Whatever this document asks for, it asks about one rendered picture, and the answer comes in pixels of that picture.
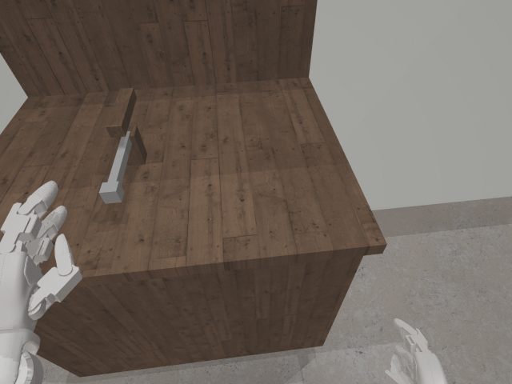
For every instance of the left robot forearm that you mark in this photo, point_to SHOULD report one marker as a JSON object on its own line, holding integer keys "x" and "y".
{"x": 18, "y": 361}

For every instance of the left robot hand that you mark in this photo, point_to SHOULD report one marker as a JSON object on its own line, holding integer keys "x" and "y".
{"x": 26, "y": 242}

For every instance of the tap lever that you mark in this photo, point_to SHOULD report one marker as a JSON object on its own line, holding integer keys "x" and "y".
{"x": 112, "y": 191}

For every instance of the counter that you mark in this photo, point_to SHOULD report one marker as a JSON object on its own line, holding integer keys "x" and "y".
{"x": 242, "y": 224}

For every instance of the right robot hand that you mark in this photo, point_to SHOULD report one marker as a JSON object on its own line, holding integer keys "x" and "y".
{"x": 422, "y": 368}

